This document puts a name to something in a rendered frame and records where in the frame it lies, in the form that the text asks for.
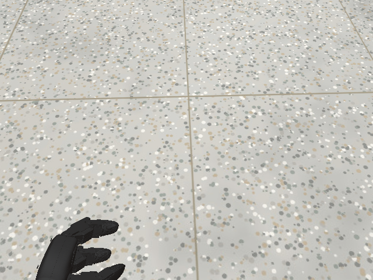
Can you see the robot left hand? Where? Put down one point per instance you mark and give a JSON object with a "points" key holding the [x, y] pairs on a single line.
{"points": [[64, 257]]}

